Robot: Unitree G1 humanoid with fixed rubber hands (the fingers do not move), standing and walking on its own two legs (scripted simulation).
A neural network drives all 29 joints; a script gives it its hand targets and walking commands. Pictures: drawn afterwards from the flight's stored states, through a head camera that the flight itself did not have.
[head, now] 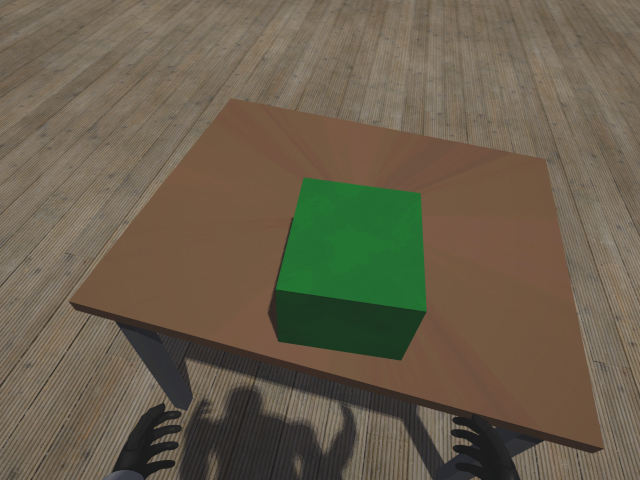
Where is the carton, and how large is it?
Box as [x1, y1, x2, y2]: [276, 178, 426, 359]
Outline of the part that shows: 303,178 276,286 278,341 394,359 401,359 426,311 420,193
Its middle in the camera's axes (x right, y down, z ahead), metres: +0.05 +0.04 +0.67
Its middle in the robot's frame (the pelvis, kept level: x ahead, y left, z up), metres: +0.46 -0.02 -0.06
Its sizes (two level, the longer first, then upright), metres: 0.239 0.207 0.159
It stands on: a table, 0.64 m high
